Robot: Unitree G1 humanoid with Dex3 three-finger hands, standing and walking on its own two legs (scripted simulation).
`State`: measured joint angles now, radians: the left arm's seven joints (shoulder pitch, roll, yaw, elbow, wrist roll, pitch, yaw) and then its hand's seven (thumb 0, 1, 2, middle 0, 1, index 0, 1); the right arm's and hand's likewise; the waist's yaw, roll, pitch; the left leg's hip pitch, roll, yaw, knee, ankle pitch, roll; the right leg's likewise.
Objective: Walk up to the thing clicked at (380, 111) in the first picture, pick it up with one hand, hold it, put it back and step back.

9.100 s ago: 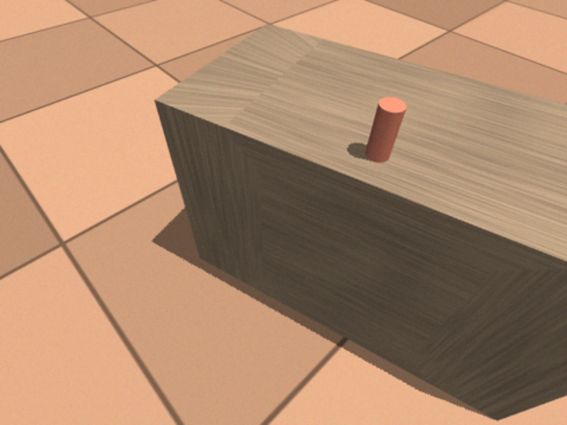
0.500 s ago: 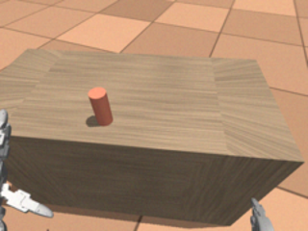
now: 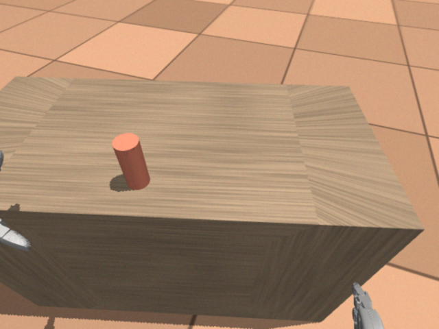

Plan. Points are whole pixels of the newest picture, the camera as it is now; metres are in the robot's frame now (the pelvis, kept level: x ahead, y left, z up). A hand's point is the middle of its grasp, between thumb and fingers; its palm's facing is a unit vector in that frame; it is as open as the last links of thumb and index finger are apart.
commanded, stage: go down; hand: left
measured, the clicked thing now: (132, 162) +0.45 +0.21 +0.04
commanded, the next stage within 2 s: none
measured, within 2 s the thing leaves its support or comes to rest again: neither
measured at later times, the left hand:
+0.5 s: hand out of the picture +0.31 +0.36 +0.16, palm faces +0.17 -0.99 +0.00, open 17.7 cm
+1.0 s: hand out of the picture +0.34 +0.38 +0.16, palm faces +0.18 -0.98 +0.00, open 17.6 cm
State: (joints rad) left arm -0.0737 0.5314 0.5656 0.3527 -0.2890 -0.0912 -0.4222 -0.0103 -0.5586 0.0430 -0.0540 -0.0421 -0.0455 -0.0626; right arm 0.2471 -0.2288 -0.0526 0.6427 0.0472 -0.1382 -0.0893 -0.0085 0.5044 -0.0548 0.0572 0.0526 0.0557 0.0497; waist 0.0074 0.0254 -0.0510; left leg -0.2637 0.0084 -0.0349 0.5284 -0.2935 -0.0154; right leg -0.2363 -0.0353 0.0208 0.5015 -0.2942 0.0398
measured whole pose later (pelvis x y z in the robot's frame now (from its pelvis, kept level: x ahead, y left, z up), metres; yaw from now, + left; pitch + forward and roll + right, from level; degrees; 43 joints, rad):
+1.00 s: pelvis +0.00 +0.00 +0.00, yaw +0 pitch +7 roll -1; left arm -0.47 0.77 0.63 0.91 -0.24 -0.04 -0.61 -0.01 -0.56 0.05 -0.05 -0.03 -0.04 -0.05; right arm 0.20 -0.23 0.01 0.74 0.01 -0.25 -0.18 -0.01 0.52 -0.05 0.06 0.05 0.06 0.05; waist -0.03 0.00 -0.10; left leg -0.39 0.01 -0.04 0.57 -0.30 -0.01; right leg -0.34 -0.03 0.01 0.50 -0.28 0.05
